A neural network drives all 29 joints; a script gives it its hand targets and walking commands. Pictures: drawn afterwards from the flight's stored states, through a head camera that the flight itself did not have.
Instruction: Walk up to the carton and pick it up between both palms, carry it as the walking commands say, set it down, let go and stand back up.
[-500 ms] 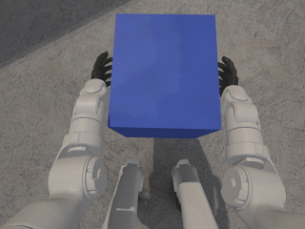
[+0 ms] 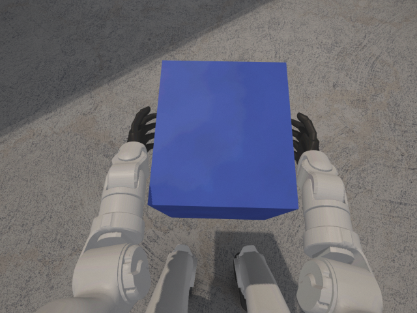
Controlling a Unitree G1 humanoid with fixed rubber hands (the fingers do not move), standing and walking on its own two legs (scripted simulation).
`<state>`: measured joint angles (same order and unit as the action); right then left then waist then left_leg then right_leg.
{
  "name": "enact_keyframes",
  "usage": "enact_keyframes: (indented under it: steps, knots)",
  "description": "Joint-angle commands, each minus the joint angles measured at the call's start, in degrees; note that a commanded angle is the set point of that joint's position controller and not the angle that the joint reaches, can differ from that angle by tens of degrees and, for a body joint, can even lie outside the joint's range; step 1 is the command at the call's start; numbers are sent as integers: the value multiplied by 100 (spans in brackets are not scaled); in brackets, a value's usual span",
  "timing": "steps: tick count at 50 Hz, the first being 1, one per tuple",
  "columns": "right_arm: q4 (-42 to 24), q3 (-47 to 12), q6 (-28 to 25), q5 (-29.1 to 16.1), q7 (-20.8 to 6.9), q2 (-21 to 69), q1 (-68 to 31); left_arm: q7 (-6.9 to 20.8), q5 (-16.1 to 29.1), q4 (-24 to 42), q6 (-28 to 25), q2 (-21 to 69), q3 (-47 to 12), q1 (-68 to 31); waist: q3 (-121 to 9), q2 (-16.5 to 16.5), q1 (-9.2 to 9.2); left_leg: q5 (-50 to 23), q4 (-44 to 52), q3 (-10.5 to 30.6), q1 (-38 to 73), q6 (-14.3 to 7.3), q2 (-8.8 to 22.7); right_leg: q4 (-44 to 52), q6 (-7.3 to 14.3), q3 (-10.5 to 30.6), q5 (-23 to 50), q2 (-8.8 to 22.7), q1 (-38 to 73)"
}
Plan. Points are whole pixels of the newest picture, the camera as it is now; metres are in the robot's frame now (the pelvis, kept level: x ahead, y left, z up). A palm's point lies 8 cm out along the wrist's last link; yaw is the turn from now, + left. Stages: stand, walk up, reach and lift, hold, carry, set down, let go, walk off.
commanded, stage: reach and lift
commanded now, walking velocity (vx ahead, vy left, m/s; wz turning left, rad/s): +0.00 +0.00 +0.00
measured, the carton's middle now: (220, 151) +0.43 +0.00 -0.12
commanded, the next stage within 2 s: none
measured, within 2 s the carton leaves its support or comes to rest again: neither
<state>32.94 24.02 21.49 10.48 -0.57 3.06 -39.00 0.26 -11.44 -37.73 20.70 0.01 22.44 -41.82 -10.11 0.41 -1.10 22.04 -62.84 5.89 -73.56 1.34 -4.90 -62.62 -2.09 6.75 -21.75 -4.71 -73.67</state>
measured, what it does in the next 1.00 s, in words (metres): rises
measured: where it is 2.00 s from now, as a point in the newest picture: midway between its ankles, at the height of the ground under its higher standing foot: (213, 291)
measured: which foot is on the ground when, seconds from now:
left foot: down 0.00-1.00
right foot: down 0.00-1.00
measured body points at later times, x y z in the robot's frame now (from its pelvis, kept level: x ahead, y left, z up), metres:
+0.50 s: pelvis +0.02 +0.00 +0.06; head +0.16 +0.01 +0.49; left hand +0.40 +0.17 +0.01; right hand +0.39 -0.17 +0.01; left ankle +0.05 +0.12 -0.64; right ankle +0.06 -0.13 -0.64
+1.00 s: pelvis +0.04 -0.01 +0.10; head +0.09 +0.00 +0.54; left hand +0.38 +0.16 +0.08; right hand +0.37 -0.17 +0.08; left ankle +0.05 +0.12 -0.64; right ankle +0.06 -0.13 -0.64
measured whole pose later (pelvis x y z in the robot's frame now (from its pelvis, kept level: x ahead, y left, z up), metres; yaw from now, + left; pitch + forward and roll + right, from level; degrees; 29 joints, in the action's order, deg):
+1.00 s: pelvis +0.04 -0.01 +0.10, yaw +0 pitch +11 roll +0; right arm 22.8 20.3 27.9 15.3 -3.3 8.1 -20.5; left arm 4.0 -15.1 -27.4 27.3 4.2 19.5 -23.2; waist -4.6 0.6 -0.8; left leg 12.2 -29.1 7.1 -27.4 0.9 -2.6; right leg -29.2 -0.6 7.4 -11.9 -3.1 -27.7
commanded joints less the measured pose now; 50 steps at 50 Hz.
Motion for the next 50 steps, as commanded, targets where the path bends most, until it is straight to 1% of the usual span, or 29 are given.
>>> enact_keyframes:
  steps: [1, 16, 31, 38, 50]
  knots:
    - [-195, -3260, -159, -918, -1598, 5575, -3480, 1734, 911, 162, -116, 5925, -3061, -3157, -4591, -102, 23, -1854, 743, -537, 2877, -78, -259, 740, 137, -572, 1864, -257, 2734]
    - [-417, -3416, -95, -767, -1707, 5654, -2533, 1822, 776, 511, -31, 5979, -3253, -2225, -3932, -168, 12, -2383, 1700, -423, 3928, -35, -172, 1705, 204, -471, 2225, -214, 3655]
    - [-684, -3539, 65, -587, -1752, 5707, -1782, 1914, 686, 822, 103, 5944, -3356, -1529, -3284, -138, 18, -2688, 2669, -360, 4862, -16, -119, 2612, 185, -437, 2575, -176, 4803]
    - [-830, -3623, 200, -547, -1715, 5694, -1478, 1948, 701, 960, 218, 5863, -3424, -1295, -2905, -99, 33, -2665, 3088, -364, 5252, -25, -103, 3019, 159, -398, 2640, -147, 5400]
    - [-1044, -3802, 535, -638, -1663, 5703, -1275, 1961, 776, 1166, 544, 5813, -3576, -1104, -2073, -92, 50, -2332, 3696, -364, 5948, -46, -85, 3636, 124, -331, 2357, -92, 6252]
